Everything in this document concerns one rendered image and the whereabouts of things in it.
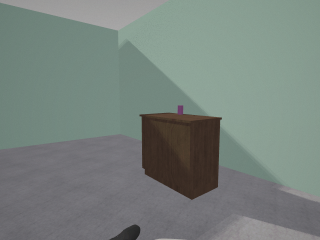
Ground robot left foot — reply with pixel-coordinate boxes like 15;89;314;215
109;224;141;240

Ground table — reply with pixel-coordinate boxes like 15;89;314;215
139;112;222;200

